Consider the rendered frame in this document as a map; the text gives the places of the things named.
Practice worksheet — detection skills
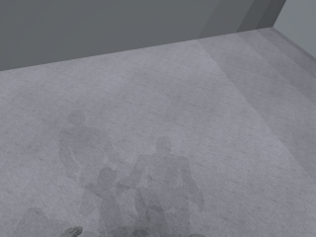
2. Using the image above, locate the left robot hand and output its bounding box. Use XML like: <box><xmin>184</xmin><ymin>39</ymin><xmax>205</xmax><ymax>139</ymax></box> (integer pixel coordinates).
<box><xmin>58</xmin><ymin>226</ymin><xmax>83</xmax><ymax>237</ymax></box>

